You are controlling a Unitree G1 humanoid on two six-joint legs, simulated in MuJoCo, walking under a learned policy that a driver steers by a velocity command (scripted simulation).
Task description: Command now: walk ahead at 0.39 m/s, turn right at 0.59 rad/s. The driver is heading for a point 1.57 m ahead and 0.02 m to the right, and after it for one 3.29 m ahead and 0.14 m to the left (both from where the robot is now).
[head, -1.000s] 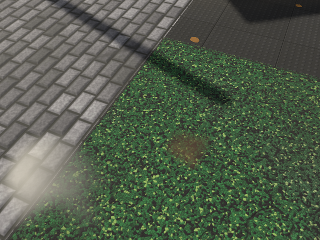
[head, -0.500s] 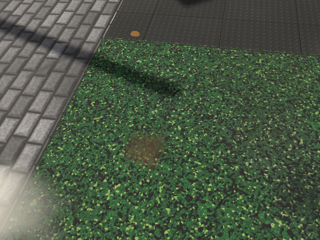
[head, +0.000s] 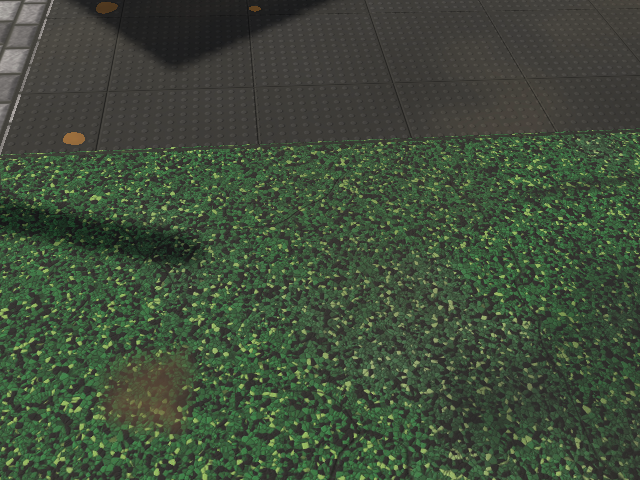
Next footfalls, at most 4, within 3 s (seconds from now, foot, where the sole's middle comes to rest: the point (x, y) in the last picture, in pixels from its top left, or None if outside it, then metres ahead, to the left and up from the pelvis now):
0.34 right None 0.30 -0.20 -0.78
0.90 left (311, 417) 0.65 0.00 -0.78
1.38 right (395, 361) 0.79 -0.20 -0.78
2.04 right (418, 331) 0.87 -0.27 -0.78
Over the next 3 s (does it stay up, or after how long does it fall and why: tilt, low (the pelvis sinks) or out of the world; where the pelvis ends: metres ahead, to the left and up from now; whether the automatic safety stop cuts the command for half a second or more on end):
stays up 1.27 -0.14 -0.01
